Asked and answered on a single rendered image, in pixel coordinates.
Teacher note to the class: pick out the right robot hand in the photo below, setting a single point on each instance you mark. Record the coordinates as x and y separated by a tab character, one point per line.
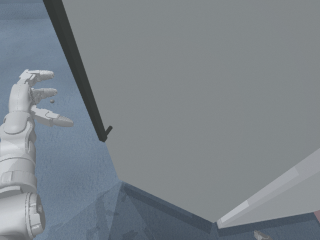
261	236

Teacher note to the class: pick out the handle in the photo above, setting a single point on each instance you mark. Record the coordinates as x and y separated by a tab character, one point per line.
61	25

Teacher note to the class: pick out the left robot forearm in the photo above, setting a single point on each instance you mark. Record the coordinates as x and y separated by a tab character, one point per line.
17	154

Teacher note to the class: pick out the left robot upper arm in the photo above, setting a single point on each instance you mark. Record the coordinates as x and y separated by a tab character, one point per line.
22	217

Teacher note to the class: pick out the left robot hand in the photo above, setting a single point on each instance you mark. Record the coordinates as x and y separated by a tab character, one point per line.
23	98

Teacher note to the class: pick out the fridge door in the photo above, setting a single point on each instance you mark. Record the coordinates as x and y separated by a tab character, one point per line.
209	100

